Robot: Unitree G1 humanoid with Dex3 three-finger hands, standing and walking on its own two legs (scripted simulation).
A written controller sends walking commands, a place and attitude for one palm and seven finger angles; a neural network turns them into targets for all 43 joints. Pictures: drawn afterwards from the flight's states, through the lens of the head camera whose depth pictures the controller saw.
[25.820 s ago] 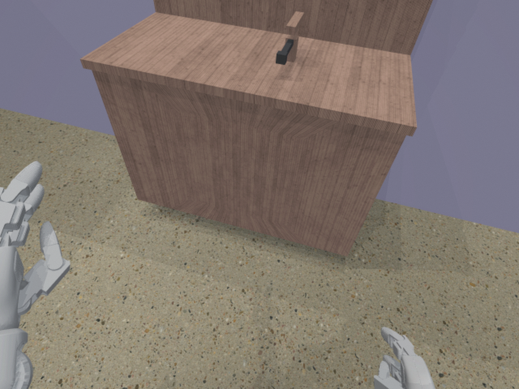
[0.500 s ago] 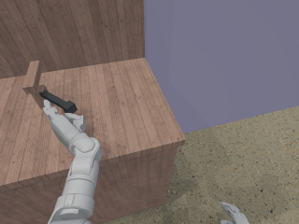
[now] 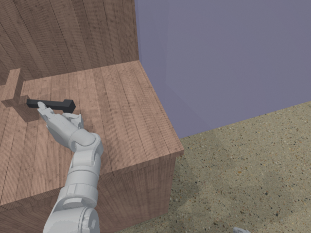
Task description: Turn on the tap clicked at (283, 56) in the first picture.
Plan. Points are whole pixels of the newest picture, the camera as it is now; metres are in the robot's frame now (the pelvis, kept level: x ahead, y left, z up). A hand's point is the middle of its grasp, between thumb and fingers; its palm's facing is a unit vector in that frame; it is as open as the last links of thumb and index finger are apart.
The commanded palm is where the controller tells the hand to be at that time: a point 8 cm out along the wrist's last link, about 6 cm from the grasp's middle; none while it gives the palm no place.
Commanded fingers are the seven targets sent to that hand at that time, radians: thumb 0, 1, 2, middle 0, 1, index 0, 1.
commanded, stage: push the lever round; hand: left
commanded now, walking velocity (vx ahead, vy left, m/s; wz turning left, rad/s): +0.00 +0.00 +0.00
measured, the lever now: (68, 106) +0.44 +0.26 +0.10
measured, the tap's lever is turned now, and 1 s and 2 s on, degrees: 65 66 66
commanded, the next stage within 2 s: lift the hand up off the lever in 0.26 s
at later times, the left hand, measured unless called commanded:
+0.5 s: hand (82, 115) +0.41 +0.21 +0.09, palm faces +0.82 -0.56 -0.08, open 7.9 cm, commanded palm +0.35 +0.23 +0.09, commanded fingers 0.00 0.90 0.90 -0.15 -0.15 -0.15 -0.15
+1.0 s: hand (76, 111) +0.40 +0.22 +0.11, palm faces +0.82 -0.56 -0.06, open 7.8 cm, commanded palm +0.35 +0.23 +0.11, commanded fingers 0.00 0.90 0.90 -0.15 -0.15 -0.15 -0.15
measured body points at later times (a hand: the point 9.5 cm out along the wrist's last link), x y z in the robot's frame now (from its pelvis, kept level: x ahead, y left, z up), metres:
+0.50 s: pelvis -0.01 +0.00 +0.00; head +0.01 +0.00 +0.44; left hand +0.36 +0.24 +0.10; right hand +0.11 -0.23 -0.13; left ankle +0.02 +0.13 -0.72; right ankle -0.03 -0.06 -0.72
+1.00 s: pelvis -0.01 +0.01 +0.00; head +0.00 +0.00 +0.45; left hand +0.36 +0.25 +0.12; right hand +0.10 -0.24 -0.12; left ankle +0.02 +0.13 -0.72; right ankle -0.03 -0.06 -0.72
